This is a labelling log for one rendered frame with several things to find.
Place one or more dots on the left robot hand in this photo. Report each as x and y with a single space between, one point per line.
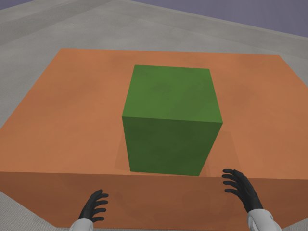
89 210

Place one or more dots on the carton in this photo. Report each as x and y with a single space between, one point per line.
171 119

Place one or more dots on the pedestal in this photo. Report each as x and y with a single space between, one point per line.
65 140

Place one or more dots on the left robot forearm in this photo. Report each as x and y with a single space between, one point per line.
82 225

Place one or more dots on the right robot hand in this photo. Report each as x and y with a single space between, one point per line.
245 190

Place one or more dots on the right robot forearm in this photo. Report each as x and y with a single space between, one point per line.
261 220

